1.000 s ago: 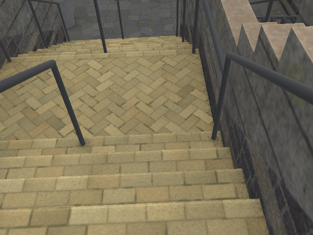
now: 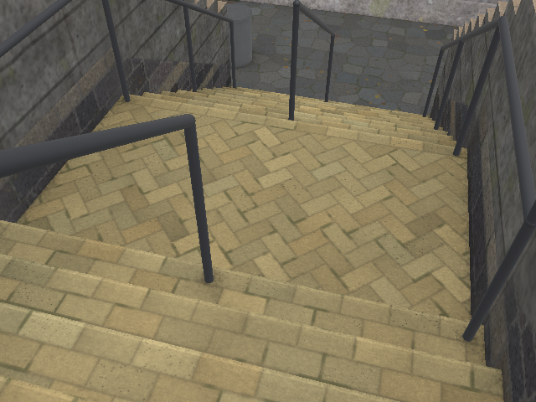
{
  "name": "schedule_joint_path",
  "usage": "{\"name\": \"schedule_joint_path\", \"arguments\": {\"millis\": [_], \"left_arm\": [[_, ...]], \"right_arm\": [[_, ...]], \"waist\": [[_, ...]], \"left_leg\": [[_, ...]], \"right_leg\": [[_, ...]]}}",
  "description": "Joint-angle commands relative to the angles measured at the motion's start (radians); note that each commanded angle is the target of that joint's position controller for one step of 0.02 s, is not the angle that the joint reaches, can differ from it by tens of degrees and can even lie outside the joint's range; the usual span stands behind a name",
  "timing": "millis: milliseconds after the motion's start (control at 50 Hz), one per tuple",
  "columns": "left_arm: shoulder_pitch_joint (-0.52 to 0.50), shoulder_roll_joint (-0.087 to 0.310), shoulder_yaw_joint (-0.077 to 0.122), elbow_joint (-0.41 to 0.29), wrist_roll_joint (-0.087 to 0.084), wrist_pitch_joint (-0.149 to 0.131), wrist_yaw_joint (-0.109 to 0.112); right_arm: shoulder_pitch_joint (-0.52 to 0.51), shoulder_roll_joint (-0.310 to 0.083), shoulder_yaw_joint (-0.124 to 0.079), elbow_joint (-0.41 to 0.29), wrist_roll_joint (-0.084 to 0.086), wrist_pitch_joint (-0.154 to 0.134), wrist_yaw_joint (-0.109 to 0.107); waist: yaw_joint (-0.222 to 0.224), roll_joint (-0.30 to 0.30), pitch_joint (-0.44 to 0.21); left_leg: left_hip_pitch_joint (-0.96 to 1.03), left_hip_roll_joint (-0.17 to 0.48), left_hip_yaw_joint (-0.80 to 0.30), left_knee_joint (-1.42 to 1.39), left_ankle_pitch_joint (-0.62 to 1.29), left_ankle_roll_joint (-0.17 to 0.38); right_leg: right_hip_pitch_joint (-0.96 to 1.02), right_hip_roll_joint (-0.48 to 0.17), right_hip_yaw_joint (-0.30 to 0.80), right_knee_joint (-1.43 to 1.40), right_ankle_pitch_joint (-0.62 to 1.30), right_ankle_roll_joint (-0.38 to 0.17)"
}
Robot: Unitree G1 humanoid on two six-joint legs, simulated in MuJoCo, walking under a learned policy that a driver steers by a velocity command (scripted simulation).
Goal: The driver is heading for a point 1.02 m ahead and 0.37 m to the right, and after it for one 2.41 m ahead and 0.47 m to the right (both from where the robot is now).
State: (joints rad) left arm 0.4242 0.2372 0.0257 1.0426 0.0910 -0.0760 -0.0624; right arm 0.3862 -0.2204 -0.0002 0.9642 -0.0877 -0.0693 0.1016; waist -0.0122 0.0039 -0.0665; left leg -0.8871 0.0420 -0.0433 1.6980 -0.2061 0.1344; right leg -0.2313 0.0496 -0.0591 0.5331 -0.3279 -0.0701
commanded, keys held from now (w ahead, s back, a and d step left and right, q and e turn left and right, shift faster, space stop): w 0.28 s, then w+e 0.72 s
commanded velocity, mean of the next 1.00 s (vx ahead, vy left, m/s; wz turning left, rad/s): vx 0.50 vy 0.00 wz -0.28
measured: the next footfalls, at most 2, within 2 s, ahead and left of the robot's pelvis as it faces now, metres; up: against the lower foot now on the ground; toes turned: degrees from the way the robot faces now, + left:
left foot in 0.38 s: +0.39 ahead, +0.13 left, -0.18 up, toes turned +4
right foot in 0.92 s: +0.66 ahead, -0.15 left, -0.36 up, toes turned -24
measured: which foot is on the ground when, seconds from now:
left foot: up 0.00-0.36, down 0.38-0.94, up 0.96-1.00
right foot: down 0.00-0.38, up 0.40-0.90, down 0.92-1.00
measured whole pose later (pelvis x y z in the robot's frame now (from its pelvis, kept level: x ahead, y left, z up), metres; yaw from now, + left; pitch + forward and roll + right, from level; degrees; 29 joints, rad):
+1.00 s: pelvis +0.62 -0.05 -0.35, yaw -20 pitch +1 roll +1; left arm 0.16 0.23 0.05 0.99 0.10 -0.10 -0.06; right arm 0.56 -0.15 0.03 1.11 -0.08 -0.06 0.09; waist -0.06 0.00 -0.01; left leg -0.32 0.10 0.06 1.81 -0.86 -0.05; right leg -0.29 0.01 -0.07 0.45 -0.19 -0.07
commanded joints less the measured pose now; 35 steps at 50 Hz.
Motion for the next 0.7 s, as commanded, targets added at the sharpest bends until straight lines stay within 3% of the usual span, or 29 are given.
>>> {"name": "schedule_joint_path", "arguments": {"millis": [20, 40, 60, 80, 120, 160, 180, 220, 240, 260, 280, 300, 320, 340, 360, 380, 400, 420, 440, 460, 480, 500, 520, 540, 560, 600, 620, 660, 700], "left_arm": [[-0.06, -0.052, -0.039, -0.063, -0.03, -0.06, 0.033], [0.01, 0.01, -0.034, -0.023, 0.001, -0.072, 0.021], [0.0, 0.118, 0.002, -0.026, -0.157, -0.036, 0.055], [0.018, 0.131, 0.011, -0.035, -0.162, -0.026, 0.056], [0.112, 0.033, -0.008, -0.008, -0.142, -0.018, 0.081], [0.189, 0.037, 0.001, -0.008, -0.091, -0.012, 0.096], [0.185, 0.013, -0.003, -0.011, -0.094, -0.02, 0.107], [0.172, 0.025, 0.003, -0.037, -0.084, -0.022, 0.101], [0.366, -0.042, -0.037, 0.092, 0.018, -0.041, 0.076], [0.212, -0.025, -0.009, -0.005, -0.063, -0.018, 0.095], [0.229, 0.008, -0.004, -0.001, -0.053, -0.002, 0.098], [0.247, 0.03, 0.004, 0.017, -0.047, 0.009, 0.098], [0.437, -0.058, -0.04, 0.122, 0.004, -0.011, 0.052], [0.338, -0.016, -0.023, 0.098, 0.006, -0.004, 0.013], [0.285, 0.047, -0.01, 0.091, 0.026, 0.001, -0.035], [0.322, 0.009, -0.014, 0.109, 0.012, 0.006, -0.083], [0.357, 0.0, -0.009, 0.099, -0.031, 0.009, -0.089], [0.207, 0.024, -0.01, 0.013, -0.048, -0.001, -0.091], [0.057, -0.008, -0.022, -0.067, -0.065, -0.013, -0.066], [0.006, 0.02, -0.023, -0.066, -0.056, -0.025, -0.032], [0.057, -0.011, -0.03, -0.055, -0.047, -0.034, -0.012], [0.069, -0.044, -0.035, -0.046, -0.017, -0.029, 0.0], [0.002, -0.056, -0.03, -0.064, 0.009, -0.016, -0.002], [0.037, -0.059, -0.025, -0.036, 0.016, 0.003, -0.02], [-0.007, -0.068, -0.02, -0.046, 0.022, 0.011, -0.03], [0.068, -0.11, -0.037, -0.044, 0.027, 0.007, -0.039], [-0.022, -0.143, -0.051, -0.078, 0.038, 0.001, -0.032], [-0.135, -0.068, -0.042, -0.111, 0.004, -0.004, -0.018], [-0.167, -0.022, -0.034, -0.131, 0.01, 0.011, -0.025]], "right_arm": [[-0.087, -0.002, 0.004, -0.067, -0.023, 0.0, 0.018], [-0.164, 0.006, 0.007, -0.093, -0.011, 0.001, 0.03], [-0.076, 0.007, -0.015, -0.073, 0.071, 0.04, -0.052], [-0.054, -0.005, -0.016, -0.04, 0.09, 0.058, -0.075], [-0.259, -0.054, -0.036, -0.082, 0.076, 0.035, -0.085], [-0.425, -0.052, -0.044, -0.121, 0.051, 0.031, -0.079], [-0.455, -0.036, -0.037, -0.132, 0.047, 0.013, -0.07], [-0.525, 0.005, -0.029, -0.139, 0.078, 0.004, -0.061], [-0.444, 0.06, 0.018, -0.125, -0.066, 0.016, 0.005], [-0.579, -0.022, -0.037, -0.163, 0.086, 0.009, -0.04], [-0.587, -0.01, -0.026, -0.158, 0.116, 0.005, -0.053], [-0.547, -0.034, -0.033, -0.154, 0.11, -0.01, -0.067], [-0.486, 0.0, 0.002, -0.134, -0.084, 0.015, -0.012], [-0.39, -0.025, -0.014, -0.113, -0.085, 0.018, -0.007], [-0.106, -0.113, -0.054, -0.038, -0.045, 0.001, -0.011], [0.257, -0.139, -0.063, 0.04, -0.015, -0.01, -0.008], [0.36, -0.182, -0.07, 0.047, -0.012, 0.011, 0.005], [0.372, -0.221, -0.081, 0.076, -0.047, 0.027, -0.01], [0.258, -0.236, -0.089, 0.065, -0.023, 0.027, -0.019], [0.141, -0.141, -0.059, 0.038, -0.016, 0.024, -0.023], [-0.003, -0.033, -0.02, 0.018, -0.055, 0.012, -0.018], [-0.065, 0.098, 0.024, -0.003, -0.061, -0.014, -0.042], [-0.083, 0.073, 0.013, -0.001, -0.04, -0.035, -0.063], [-0.05, 0.087, 0.016, 0.011, 0.007, -0.054, -0.08], [-0.006, 0.037, 0.008, 0.019, 0.005, -0.065, -0.08], [0.025, 0.026, 0.006, 0.038, -0.031, -0.073, -0.082], [0.059, 0.107, 0.033, 0.065, -0.032, -0.084, -0.106], [0.166, 0.086, 0.044, 0.129, -0.042, -0.092, -0.118], [0.199, 0.076, 0.058, 0.145, -0.052, -0.081, -0.087]], "waist": [[0.009, -0.016, 0.159], [0.015, -0.091, 0.141], [-0.098, -0.077, 0.109], [-0.087, -0.074, 0.099], [0.011, -0.054, 0.198], [0.088, -0.038, 0.217], [0.085, 0.009, 0.227], [0.148, 0.064, 0.229], [0.148, -0.078, 0.249], [0.206, 0.047, 0.281], [0.232, 0.029, 0.267], [0.222, 0.007, 0.29], [0.2, -0.019, 0.171], [0.146, -0.038, 0.203], [0.02, 0.065, 0.086], [-0.109, 0.259, -0.138], [-0.154, 0.314, -0.374], [-0.175, 0.173, -0.295], [-0.171, 0.092, -0.158], [-0.132, -0.056, 0.0], [-0.011, -0.106, 0.075], [0.059, -0.096, 0.137], [0.078, 0.014, 0.2], [0.056, -0.001, 0.157], [0.051, 0.03, 0.136], [0.085, 0.052, 0.12], [0.035, 0.001, 0.131], [-0.012, -0.043, 0.149], [0.005, 0.03, 0.178]], "left_leg": [[0.162, 0.074, 0.045, -0.682, 0.549, 0.009], [0.29, 0.061, 0.07, -0.563, 0.562, -0.029], [0.418, 0.019, 0.044, -0.58, 0.488, -0.083], [0.452, -0.003, 0.082, -0.589, 0.46, -0.094], [0.119, 0.048, 0.015, -0.85, 0.693, -0.078], [-0.038, 0.047, -0.021, -0.91, 0.615, -0.08], [0.007, 0.066, -0.051, -1.042, 0.736, -0.087], [0.257, 0.025, 0.027, -1.195, 0.792, -0.107], [0.076, 0.105, -0.031, -1.272, 0.782, -0.069], [0.217, 0.043, 0.03, -1.358, 0.67, -0.107], [0.276, 0.036, 0.053, -1.417, 0.63, -0.113], [0.349, 0.043, 0.037, -1.452, 0.571, -0.098], [0.304, 0.119, -0.011, -1.601, 0.573, -0.067], [0.485, 0.117, -0.005, -1.528, 0.558, -0.053], [0.94, 0.069, 0.108, -1.398, 0.624, -0.026], [1.56, 0.155, 0.048, -1.16, 0.887, 0.105], [1.796, 0.334, -0.077, -0.954, 1.175, 0.24], [1.716, 0.396, -0.2, -1.006, 1.122, 0.246], [1.507, 0.447, -0.278, -1.176, 0.603, 0.257], [1.196, 0.4, -0.199, -1.283, 0.307, 0.204], [0.865, 0.385, -0.136, -1.332, 0.369, 0.178], [0.611, 0.341, -0.063, -1.387, 0.41, 0.149], [0.524, 0.265, -0.007, -1.41, 0.403, 0.125], [0.458, 0.232, 0.061, -1.43, 0.302, 0.143], [0.449, 0.216, 0.082, -1.424, 0.289, 0.158], [0.437, 0.235, 0.067, -1.334, 0.331, 0.16], [0.614, 0.252, 0.063, -1.303, 0.246, 0.117], [0.69, 0.22, 0.108, -1.171, 0.118, 0.073], [0.462, 0.193, 0.143, -1.186, 0.037, 0.055]], "right_leg": [[-0.434, -0.173, 0.108, -0.203, 0.141, -0.212], [-0.524, -0.187, 0.149, -0.208, 0.209, -0.203], [-0.412, -0.248, 0.232, -0.19, 0.497, -0.155], [-0.385, -0.242, 0.191, -0.155, 0.579, -0.128], [-0.061, -0.208, 0.241, -0.032, 0.215, -0.121], [0.122, -0.231, 0.331, 0.072, 0.11, -0.16], [0.121, -0.217, 0.303, 0.133, 0.083, -0.155], [-0.014, -0.172, 0.269, 0.156, 0.019, -0.134], [0.109, -0.252, 0.363, 0.189, 0.103, -0.178], [0.092, -0.155, 0.303, 0.221, 0.165, -0.15], [0.102, -0.156, 0.316, 0.248, 0.233, -0.154], [0.093, -0.159, 0.335, 0.303, 0.352, -0.158], [0.27, -0.177, 0.375, 0.391, 0.276, -0.134], [0.112, -0.199, 0.42, 0.457, 0.299, -0.155], [-0.13, -0.108, 0.314, 0.662, 0.321, -0.117], [-0.548, 0.002, 0.177, 1.06, -0.002, -0.001], [-0.654, 0.033, 0.136, 1.477, -0.519, 0.031], [-0.817, -0.005, 0.101, 1.618, -0.534, 0.058], [-0.985, -0.041, 0.097, 1.547, -0.409, 0.049], [-0.923, -0.094, 0.145, 1.349, -0.209, 0.012], [-0.727, -0.151, 0.196, 1.223, -0.018, -0.03], [-0.551, -0.24, 0.245, 0.862, 0.208, -0.057], [-0.511, -0.228, 0.187, 0.764, 0.209, -0.063], [-0.432, -0.205, 0.172, 0.579, 0.355, -0.064], [-0.382, -0.179, 0.13, 0.557, 0.383, -0.059], [-0.364, -0.175, 0.141, 0.599, 0.459, -0.055], [-0.56, -0.243, 0.248, 0.351, 0.654, -0.055], [-0.584, -0.232, 0.232, 0.114, 0.925, -0.03], [-0.337, -0.175, 0.12, 0.192, 0.947, -0.039]]}}
Velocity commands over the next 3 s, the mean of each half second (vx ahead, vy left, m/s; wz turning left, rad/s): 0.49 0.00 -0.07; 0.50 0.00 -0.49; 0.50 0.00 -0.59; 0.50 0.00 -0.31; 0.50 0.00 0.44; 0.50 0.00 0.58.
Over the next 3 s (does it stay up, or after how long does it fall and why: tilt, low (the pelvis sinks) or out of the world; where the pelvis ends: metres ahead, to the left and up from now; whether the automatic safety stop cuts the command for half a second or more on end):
stays up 1.55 -0.56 -0.90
